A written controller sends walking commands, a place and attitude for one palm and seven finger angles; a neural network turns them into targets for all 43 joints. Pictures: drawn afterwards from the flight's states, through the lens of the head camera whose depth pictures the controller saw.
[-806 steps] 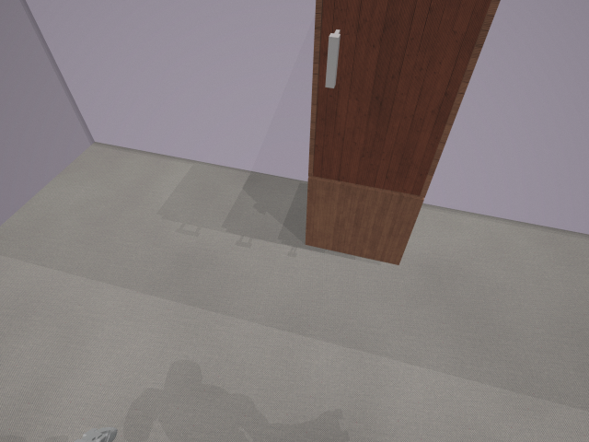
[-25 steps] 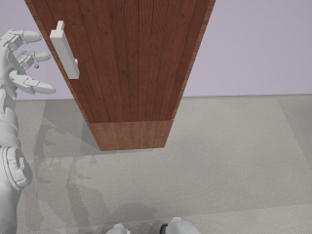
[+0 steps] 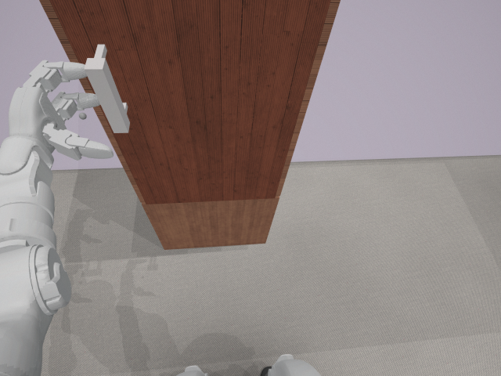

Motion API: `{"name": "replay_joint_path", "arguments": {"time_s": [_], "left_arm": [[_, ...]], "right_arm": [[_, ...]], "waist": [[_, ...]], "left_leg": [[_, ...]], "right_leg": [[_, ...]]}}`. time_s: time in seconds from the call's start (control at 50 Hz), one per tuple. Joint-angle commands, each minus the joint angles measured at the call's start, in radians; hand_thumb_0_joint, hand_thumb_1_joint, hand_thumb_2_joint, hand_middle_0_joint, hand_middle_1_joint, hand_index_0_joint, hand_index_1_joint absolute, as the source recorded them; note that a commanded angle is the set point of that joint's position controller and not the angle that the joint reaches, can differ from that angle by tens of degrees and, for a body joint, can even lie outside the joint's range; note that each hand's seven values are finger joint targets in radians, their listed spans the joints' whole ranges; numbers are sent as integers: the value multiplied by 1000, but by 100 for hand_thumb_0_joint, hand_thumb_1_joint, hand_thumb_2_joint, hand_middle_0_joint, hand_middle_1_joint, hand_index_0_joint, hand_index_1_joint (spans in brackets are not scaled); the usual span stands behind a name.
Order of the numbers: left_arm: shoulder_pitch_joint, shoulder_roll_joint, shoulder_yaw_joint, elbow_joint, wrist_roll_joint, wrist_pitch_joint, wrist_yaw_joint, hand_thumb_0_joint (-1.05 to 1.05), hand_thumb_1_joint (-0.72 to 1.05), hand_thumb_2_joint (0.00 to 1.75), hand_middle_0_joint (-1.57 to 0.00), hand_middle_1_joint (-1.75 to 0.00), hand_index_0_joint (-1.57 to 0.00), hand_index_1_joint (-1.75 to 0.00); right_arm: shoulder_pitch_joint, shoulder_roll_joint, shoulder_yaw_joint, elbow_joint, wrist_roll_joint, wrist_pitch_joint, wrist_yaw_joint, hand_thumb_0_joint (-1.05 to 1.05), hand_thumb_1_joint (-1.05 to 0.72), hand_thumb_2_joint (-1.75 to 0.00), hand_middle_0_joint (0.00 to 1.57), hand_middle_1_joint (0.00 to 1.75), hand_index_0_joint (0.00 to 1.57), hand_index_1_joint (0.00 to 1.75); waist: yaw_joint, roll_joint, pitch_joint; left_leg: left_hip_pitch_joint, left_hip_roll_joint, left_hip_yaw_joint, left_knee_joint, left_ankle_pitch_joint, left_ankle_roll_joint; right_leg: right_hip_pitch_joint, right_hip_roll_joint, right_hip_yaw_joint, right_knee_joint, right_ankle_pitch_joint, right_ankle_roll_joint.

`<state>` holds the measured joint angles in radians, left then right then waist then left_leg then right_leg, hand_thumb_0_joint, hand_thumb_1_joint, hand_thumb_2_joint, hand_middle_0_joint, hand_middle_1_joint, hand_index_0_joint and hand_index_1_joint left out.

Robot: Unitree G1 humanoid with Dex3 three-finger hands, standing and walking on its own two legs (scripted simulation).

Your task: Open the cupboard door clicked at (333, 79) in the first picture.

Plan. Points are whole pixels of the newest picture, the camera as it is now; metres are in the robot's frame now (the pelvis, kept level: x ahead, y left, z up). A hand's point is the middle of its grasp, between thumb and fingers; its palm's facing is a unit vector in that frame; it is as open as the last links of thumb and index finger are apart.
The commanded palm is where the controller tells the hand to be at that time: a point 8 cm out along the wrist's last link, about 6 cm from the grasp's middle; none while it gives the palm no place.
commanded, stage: slide the fingers in behind the handle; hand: left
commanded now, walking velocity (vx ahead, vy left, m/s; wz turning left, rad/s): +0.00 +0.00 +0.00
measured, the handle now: (111, 90) +0.54 +0.19 +0.11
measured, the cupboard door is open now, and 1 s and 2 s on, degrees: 0 0 0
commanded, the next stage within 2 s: close the thumb around the handle in 1.22 s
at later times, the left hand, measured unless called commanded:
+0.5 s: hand (99, 114) +0.49 +0.20 +0.11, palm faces +0.00 -1.00 +0.00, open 14.0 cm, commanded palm +0.47 +0.24 +0.11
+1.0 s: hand (118, 116) +0.48 +0.18 +0.11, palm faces +0.02 -1.00 -0.01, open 14.0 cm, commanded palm +0.46 +0.22 +0.11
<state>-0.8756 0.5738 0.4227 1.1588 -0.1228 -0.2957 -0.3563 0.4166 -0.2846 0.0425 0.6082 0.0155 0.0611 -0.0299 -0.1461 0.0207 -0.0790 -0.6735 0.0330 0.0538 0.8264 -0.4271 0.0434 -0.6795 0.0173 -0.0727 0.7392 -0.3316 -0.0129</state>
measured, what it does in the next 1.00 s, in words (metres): stands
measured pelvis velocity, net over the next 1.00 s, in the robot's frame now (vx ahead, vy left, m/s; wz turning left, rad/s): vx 0.00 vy -0.01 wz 0.00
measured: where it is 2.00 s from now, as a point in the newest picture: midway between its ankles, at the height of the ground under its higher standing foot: outside the picture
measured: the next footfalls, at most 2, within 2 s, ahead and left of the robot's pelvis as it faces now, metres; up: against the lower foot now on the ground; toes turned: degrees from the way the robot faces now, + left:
none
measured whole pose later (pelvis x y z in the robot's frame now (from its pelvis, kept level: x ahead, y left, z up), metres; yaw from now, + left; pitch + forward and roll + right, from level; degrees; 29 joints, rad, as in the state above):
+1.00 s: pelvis +0.00 -0.01 +0.00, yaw +0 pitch +15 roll -2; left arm -0.88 0.46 0.38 1.15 -0.11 -0.33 -0.23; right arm 0.40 -0.27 0.03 0.62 0.01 0.02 -0.01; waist -0.13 0.03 -0.08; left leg -0.65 0.03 0.06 0.82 -0.42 0.03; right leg -0.68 0.02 -0.06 0.76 -0.34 -0.02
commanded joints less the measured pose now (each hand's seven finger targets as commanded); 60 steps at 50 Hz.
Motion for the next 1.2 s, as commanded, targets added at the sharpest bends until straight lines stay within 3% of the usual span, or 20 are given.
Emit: {"name": "replay_joint_path", "arguments": {"time_s": [0.0,0.12,0.16,0.22,0.28,0.32,0.4,0.42,0.52,0.56,0.62,0.68,0.76,0.8,0.92,1.0,1.08,1.1,1.14,1.18], "left_arm": [[-475,289,37,-218,-13,-74,20,0,-50,30,-30,-120,-30,-120],[-493,276,19,-171,-11,-65,21,0,-50,30,-30,-120,-30,-120],[-476,289,39,-188,-14,-72,19,0,-50,30,-30,-120,-30,-120],[-498,240,-6,-171,-13,-68,16,0,-50,30,-30,-120,-30,-120],[-517,259,9,-204,-15,-76,19,0,-50,30,-30,-120,-30,-120],[-522,227,-7,-194,-19,-72,23,0,-50,30,-30,-120,-30,-120],[-501,195,-15,-227,-19,-74,40,0,-50,30,-30,-120,-30,-120],[-503,192,-16,-234,-18,-73,48,0,-50,30,-30,-120,-30,-120],[-509,143,-40,-251,-11,-73,83,0,-50,30,-30,-120,-30,-120],[-482,176,-2,-249,-13,-79,100,0,-50,30,-30,-120,-30,-120],[-464,117,-45,-265,-3,-86,111,0,-50,30,-30,-120,-30,-120],[-461,140,-16,-231,-3,-84,122,0,-50,30,-30,-120,-30,-120],[-460,146,-13,-223,0,-91,128,0,-50,30,-30,-120,-30,-120],[-476,123,-30,-243,4,-98,131,0,-50,30,-30,-120,-30,-120],[-457,147,-10,-231,3,-100,129,0,-50,30,-30,-120,-30,-120],[-499,118,-48,-218,2,-95,121,0,-50,30,-30,-120,-30,-120],[-533,125,-47,-219,0,-102,122,0,-50,30,-30,-120,-30,-120],[-545,86,-80,-194,-2,-96,121,0,-50,30,-30,-120,-30,-120],[-537,131,-43,-183,-1,-94,125,0,-50,30,-30,-120,-30,-120],[-537,153,-25,-196,2,-103,127,0,-50,30,-30,-120,-30,-120]], "right_arm": [[136,-184,-62,-57,-6,-25,-11,0,-90,-90,20,30,20,30],[132,-183,-56,-56,-4,-34,-13,0,-90,-90,20,30,20,30],[135,-183,-59,-65,-6,-37,-13,0,-90,-90,20,30,20,30],[132,-178,-56,-58,-4,-40,-12,0,-90,-90,20,30,20,30],[140,-182,-60,-54,-5,-42,-11,0,-90,-90,20,30,20,30],[142,-180,-60,-48,-7,-44,-10,0,-90,-90,20,30,20,30],[145,-174,-64,-47,-10,-46,-2,0,-90,-90,20,30,20,30],[145,-174,-67,-43,-10,-46,-1,0,-90,-90,20,30,20,30],[146,-170,-71,-37,-12,-47,7,0,-90,-90,20,30,20,30],[149,-172,-71,-41,-14,-48,8,0,-90,-90,20,30,20,30],[135,-159,-70,-46,-11,-50,15,0,-90,-90,20,30,20,30],[137,-163,-70,-44,-13,-49,13,0,-90,-90,20,30,20,30],[130,-161,-66,-50,-11,-54,10,0,-90,-90,20,30,20,30],[125,-155,-69,-49,-10,-58,10,0,-90,-90,20,30,20,30],[123,-158,-68,-50,-9,-60,7,0,-90,-90,20,30,20,30],[116,-158,-65,-45,-5,-61,3,0,-90,-90,20,30,20,30],[121,-162,-66,-33,-7,-68,-1,0,-90,-90,20,30,20,30],[115,-159,-64,-30,-6,-70,-1,0,-90,-90,20,30,20,30],[126,-167,-66,-26,-7,-74,-3,0,-90,-90,20,30,20,30],[128,-166,-65,-31,-9,-76,-2,0,-90,-90,20,30,20,30]], "waist": [[-4,108,-416],[-19,72,-375],[-2,82,-419],[-20,87,-389],[-15,114,-436],[-22,90,-420],[-7,142,-453],[-12,113,-449],[-14,110,-433],[1,83,-441],[1,108,-429],[3,54,-411],[6,39,-388],[3,77,-414],[12,44,-429],[-11,51,-376],[-15,67,-401],[-32,75,-370],[-23,39,-388],[-12,53,-424]], "left_leg": [[268,-6,-98,-89,431,-16],[206,-12,-88,-89,368,-9],[218,-13,-85,-80,407,-8],[207,-13,-85,-81,378,-9],[248,-10,-95,-76,411,-13],[240,-10,-96,-77,399,-12],[288,-8,-99,-73,461,-19],[289,-5,-101,-74,460,-19],[304,-5,-105,-80,471,-21],[294,-7,-104,-81,479,-19],[292,-10,-91,-84,482,-19],[258,-14,-86,-88,446,-14],[224,-20,-79,-93,406,-10],[253,-20,-76,-88,417,-13],[226,-24,-72,-90,412,-11],[209,-24,-73,-97,356,-9],[226,-24,-81,-92,347,-10],[220,-25,-78,-91,317,-9],[201,-25,-81,-92,312,-7],[208,-28,-81,-90,335,-8]], "right_leg": [[161,28,43,-42,318,-13],[176,24,52,-47,311,-10],[203,25,55,-35,345,-14],[174,25,54,-42,322,-10],[164,26,51,-34,325,-14],[158,27,47,-38,318,-11],[147,28,42,-31,339,-15],[147,30,38,-32,337,-13],[132,32,34,-36,328,-13],[162,33,34,-32,343,-16],[167,30,39,-34,362,-14],[191,31,43,-37,363,-12],[211,27,47,-37,356,-15],[197,26,51,-36,363,-13],[238,24,57,-33,383,-11],[204,22,56,-44,338,-11],[187,21,57,-44,318,-11],[162,22,60,-51,294,-9],[184,21,63,-50,292,-9],[206,20,63,-42,315,-9]]}}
